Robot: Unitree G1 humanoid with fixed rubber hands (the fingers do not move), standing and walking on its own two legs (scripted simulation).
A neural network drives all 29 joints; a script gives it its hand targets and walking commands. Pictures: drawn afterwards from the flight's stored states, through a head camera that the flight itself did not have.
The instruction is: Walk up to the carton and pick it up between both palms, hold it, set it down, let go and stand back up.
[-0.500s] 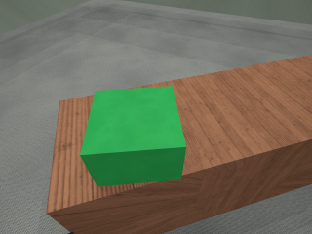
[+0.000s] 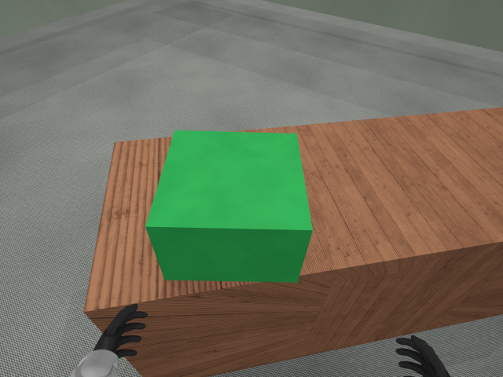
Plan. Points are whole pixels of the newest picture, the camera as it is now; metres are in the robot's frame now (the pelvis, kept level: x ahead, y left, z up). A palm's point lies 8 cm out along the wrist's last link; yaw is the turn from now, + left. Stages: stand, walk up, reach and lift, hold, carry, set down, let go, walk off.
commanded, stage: reach and lift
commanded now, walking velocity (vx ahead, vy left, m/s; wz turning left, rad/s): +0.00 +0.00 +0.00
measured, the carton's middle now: (233, 203) +0.49 +0.04 -0.02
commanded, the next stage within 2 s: none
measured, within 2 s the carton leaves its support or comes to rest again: neither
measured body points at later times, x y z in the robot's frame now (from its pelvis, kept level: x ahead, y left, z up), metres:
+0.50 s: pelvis -0.02 +0.04 +0.01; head -0.04 +0.04 +0.46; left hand +0.24 +0.26 -0.04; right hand +0.18 -0.24 -0.03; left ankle +0.03 +0.10 -0.73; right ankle +0.00 -0.10 -0.73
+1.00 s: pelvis +0.03 +0.01 +0.01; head +0.00 +0.01 +0.46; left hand +0.26 +0.27 +0.00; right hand +0.26 -0.22 -0.02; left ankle +0.03 +0.10 -0.73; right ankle +0.00 -0.10 -0.73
